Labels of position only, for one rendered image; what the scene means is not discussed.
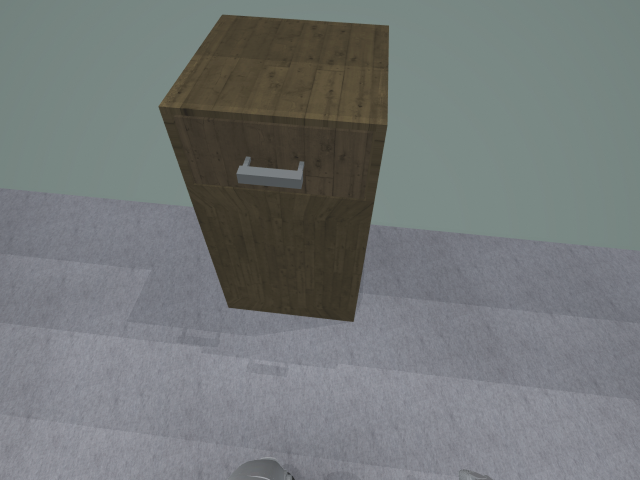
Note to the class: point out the drawer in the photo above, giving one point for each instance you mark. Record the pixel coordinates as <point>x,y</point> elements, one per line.
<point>335,160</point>

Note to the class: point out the left robot shin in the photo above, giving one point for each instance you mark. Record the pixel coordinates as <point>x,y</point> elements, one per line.
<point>271,458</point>

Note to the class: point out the robot left thigh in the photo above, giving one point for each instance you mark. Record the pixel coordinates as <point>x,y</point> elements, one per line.
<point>260,470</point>

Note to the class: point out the handle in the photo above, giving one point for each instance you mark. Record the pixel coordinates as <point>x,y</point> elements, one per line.
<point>269,176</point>

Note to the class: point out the cabinet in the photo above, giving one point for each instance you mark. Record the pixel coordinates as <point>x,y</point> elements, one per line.
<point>273,251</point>

